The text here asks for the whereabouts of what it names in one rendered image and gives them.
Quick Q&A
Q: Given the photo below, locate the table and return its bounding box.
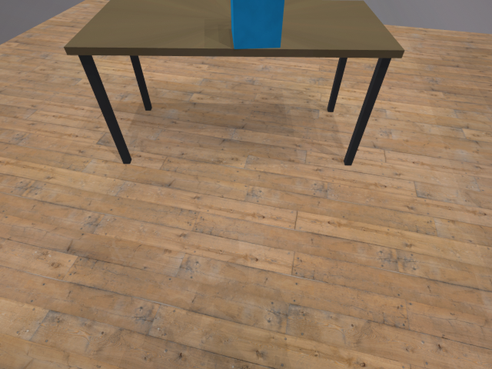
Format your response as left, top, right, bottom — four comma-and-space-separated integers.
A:
64, 0, 405, 165

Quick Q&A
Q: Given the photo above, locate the carton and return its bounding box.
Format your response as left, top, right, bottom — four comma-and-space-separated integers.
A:
231, 0, 284, 49

